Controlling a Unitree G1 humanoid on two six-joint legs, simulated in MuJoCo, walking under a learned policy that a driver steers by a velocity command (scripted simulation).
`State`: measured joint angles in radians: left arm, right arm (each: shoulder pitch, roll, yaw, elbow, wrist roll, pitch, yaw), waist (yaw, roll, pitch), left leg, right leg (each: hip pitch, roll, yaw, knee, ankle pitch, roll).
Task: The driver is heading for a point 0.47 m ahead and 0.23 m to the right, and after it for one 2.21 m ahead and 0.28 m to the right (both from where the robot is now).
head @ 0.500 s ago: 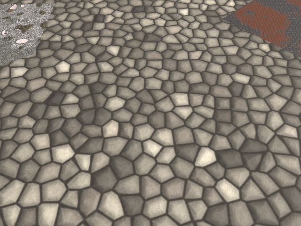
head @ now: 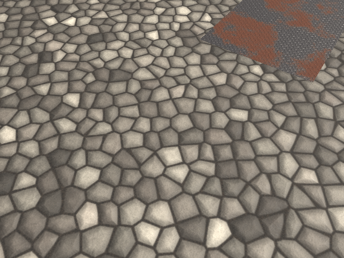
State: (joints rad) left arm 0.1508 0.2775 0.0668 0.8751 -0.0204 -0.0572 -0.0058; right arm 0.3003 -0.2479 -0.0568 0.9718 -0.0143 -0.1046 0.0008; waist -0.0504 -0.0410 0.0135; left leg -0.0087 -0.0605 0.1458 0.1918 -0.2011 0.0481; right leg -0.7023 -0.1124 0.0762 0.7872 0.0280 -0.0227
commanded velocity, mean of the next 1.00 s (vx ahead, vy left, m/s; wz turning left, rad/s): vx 0.35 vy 0.00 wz -0.53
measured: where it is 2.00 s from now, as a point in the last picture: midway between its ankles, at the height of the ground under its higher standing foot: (204, 256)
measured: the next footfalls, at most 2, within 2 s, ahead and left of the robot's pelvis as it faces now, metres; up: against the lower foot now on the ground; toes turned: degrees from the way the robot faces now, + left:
right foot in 0.20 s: +0.29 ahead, -0.14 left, +0.00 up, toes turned -9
left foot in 0.66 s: +0.61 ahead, -0.02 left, +0.00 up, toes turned -26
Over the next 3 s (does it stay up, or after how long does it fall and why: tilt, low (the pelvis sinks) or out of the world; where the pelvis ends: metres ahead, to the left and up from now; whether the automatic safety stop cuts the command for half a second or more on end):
stays up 0.79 -0.13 0.00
